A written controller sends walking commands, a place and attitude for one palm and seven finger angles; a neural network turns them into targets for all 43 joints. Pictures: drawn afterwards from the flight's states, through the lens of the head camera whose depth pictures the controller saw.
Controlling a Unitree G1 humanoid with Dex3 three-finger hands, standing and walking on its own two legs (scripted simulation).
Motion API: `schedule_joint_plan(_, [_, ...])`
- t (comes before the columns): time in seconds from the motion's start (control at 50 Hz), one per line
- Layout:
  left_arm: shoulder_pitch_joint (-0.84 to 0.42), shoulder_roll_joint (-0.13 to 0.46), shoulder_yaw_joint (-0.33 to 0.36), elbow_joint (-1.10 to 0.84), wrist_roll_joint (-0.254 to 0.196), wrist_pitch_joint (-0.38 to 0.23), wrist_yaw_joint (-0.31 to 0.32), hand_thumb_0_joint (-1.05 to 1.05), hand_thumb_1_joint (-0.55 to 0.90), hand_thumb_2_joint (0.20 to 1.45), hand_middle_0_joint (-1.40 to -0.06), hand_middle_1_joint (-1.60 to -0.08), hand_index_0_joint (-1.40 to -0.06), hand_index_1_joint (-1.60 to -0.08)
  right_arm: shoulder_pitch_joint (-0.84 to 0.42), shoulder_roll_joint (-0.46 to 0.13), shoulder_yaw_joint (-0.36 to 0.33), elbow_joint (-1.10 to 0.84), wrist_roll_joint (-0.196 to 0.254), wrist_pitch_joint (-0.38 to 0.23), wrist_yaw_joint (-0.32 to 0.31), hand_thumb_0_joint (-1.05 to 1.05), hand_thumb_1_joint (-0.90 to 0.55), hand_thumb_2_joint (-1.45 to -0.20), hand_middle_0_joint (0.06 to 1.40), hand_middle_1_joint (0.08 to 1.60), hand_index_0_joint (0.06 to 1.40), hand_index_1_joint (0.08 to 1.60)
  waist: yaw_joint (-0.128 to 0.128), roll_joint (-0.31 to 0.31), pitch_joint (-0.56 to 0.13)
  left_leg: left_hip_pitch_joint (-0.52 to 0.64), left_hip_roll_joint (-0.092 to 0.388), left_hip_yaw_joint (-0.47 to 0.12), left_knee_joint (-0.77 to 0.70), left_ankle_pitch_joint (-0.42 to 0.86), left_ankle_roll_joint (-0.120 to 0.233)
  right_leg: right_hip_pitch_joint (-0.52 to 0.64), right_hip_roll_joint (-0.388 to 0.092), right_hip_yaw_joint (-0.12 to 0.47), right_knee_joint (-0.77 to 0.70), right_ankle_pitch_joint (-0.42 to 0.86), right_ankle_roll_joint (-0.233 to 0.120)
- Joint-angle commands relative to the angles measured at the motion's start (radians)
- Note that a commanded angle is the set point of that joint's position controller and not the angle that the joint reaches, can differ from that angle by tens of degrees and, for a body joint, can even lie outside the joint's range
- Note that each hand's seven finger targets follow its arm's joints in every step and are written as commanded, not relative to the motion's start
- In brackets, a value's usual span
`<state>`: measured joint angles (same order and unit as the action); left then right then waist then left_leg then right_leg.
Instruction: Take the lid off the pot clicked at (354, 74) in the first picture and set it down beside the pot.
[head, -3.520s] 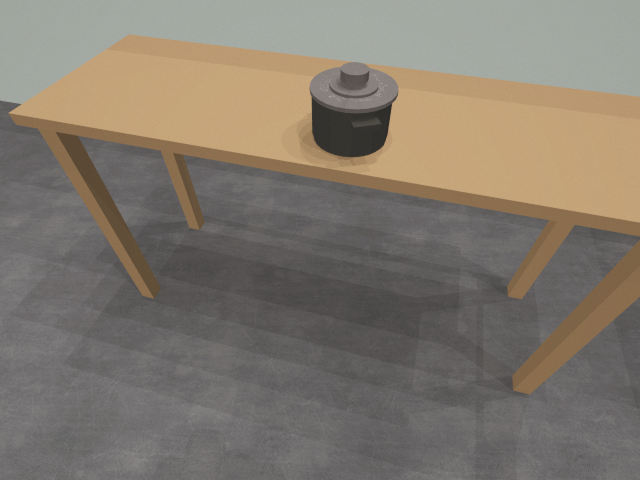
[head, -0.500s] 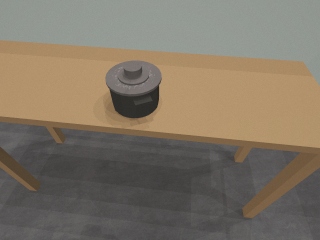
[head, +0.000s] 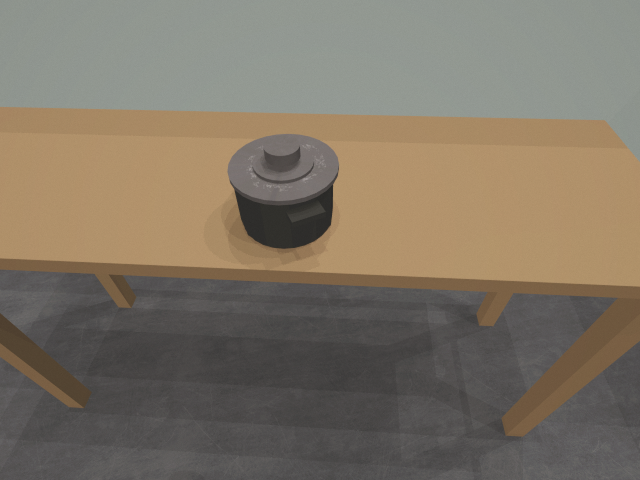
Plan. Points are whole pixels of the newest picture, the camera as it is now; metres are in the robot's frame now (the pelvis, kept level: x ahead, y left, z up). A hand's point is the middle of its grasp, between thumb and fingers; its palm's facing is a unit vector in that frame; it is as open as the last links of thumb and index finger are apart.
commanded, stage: come to a stop and stand still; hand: left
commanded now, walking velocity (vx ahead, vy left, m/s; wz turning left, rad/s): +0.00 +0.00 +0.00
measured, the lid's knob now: (282, 150) +0.53 +0.09 +0.15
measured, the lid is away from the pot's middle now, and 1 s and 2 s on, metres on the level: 0.00 0.00 0.00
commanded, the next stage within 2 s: look again from close up in 0.06 s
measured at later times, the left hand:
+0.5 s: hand out of the picture +0.01 +0.14 -0.17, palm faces +0.04 -0.98 -0.19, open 7.3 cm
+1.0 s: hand out of the picture +0.01 +0.12 -0.17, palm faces +0.05 -0.98 -0.19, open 7.3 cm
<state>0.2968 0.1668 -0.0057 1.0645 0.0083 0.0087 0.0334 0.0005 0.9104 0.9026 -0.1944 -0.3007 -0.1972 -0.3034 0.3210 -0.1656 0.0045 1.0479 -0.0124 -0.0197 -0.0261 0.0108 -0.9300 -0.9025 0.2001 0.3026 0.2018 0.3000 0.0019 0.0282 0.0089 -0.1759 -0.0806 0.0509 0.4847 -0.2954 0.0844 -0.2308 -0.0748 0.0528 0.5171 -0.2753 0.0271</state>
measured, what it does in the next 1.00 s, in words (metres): shifts its weight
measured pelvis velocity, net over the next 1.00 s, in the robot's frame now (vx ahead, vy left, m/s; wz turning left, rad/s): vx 0.01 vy -0.05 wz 0.02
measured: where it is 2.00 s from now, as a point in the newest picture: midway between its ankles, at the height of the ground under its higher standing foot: outside the picture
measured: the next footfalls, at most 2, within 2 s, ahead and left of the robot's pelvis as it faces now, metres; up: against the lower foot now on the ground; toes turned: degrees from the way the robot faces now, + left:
none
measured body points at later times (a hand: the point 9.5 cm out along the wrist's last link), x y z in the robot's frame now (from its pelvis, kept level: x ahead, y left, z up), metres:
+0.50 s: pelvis +0.01 -0.03 +0.00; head +0.03 -0.03 +0.45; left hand +0.01 +0.19 -0.16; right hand +0.03 -0.25 -0.16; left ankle -0.02 +0.06 -0.73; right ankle +0.00 -0.17 -0.73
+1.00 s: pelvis +0.01 -0.05 +0.01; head +0.03 -0.05 +0.45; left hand +0.01 +0.17 -0.15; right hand +0.02 -0.27 -0.16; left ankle -0.02 +0.06 -0.73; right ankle +0.00 -0.17 -0.73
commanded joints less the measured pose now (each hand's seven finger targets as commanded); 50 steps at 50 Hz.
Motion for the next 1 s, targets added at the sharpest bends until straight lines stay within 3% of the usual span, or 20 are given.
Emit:
schedule_joint_plan(0.0, [0.046,0.087,0.017,-0.024,0.002,-0.016,0.010,0.000,0.900,0.900,-0.200,-0.300,-0.200,-0.300,0.029,-0.103,-0.019,-0.029,0.001,-0.026,-0.011,0.000,-0.900,-0.900,0.200,0.300,0.200,0.300,0.004,-0.024,0.062,-0.037,0.175,-0.174,-0.150,0.214,-0.030,-0.011,-0.006,-0.008,-0.036,0.106,-0.054])
schedule_joint_plan(0.14, [0.045,0.087,0.019,-0.006,0.002,-0.017,0.012,0.000,0.900,0.900,-0.200,-0.300,-0.200,-0.300,0.025,-0.090,-0.020,-0.002,0.003,-0.026,-0.014,0.000,-0.900,-0.900,0.200,0.300,0.200,0.300,0.002,-0.021,0.055,-0.004,0.166,-0.150,-0.123,0.288,-0.032,0.003,-0.014,-0.001,-0.041,0.156,-0.049])
schedule_joint_plan(0.4, [0.039,0.087,0.021,0.000,0.002,-0.022,0.009,0.000,0.900,0.900,-0.200,-0.300,-0.200,-0.300,0.001,-0.073,-0.026,0.016,0.004,-0.020,-0.015,0.000,-0.900,-0.900,0.200,0.300,0.200,0.300,0.002,-0.033,0.055,0.003,0.157,-0.126,-0.097,0.241,-0.041,0.008,-0.027,0.021,-0.074,0.209,-0.058])
schedule_joint_plan(0.54, [0.035,0.093,0.020,-0.003,0.000,-0.029,0.008,0.000,0.900,0.900,-0.200,-0.300,-0.200,-0.300,0.001,-0.068,-0.026,0.028,0.005,-0.020,-0.015,0.000,-0.900,-0.900,0.200,0.300,0.200,0.300,0.001,-0.035,0.029,0.027,0.160,-0.124,-0.091,0.278,-0.048,0.028,-0.030,0.025,-0.082,0.255,-0.064])
schedule_joint_plan(0.7, [0.034,0.098,0.021,-0.010,-0.001,-0.031,0.007,0.000,0.900,0.900,-0.200,-0.300,-0.200,-0.300,-0.013,-0.063,-0.026,0.036,0.005,-0.014,-0.012,0.000,-0.900,-0.900,0.200,0.300,0.200,0.300,0.005,-0.031,0.045,0.012,0.158,-0.117,-0.097,0.225,-0.057,0.029,-0.033,0.035,-0.109,0.230,-0.067])
schedule_joint_plan(0.76, [0.035,0.103,0.022,-0.012,-0.003,-0.034,0.006,0.000,0.900,0.900,-0.200,-0.300,-0.200,-0.300,-0.007,-0.060,-0.025,0.038,0.005,-0.014,-0.013,0.000,-0.900,-0.900,0.200,0.300,0.200,0.300,0.006,-0.063,0.034,0.013,0.162,-0.119,-0.099,0.226,-0.058,0.046,-0.032,0.031,-0.114,0.242,-0.069])
schedule_joint_plan(0.98, [0.033,0.096,0.022,-0.011,-0.003,-0.034,0.005,0.000,0.900,0.900,-0.200,-0.300,-0.200,-0.300,-0.002,-0.056,-0.024,0.051,0.006,-0.013,-0.013,0.000,-0.900,-0.900,0.200,0.300,0.200,0.300,0.005,-0.029,0.054,-0.001,0.160,-0.118,-0.109,0.219,-0.065,0.039,-0.029,0.033,-0.126,0.223,-0.071])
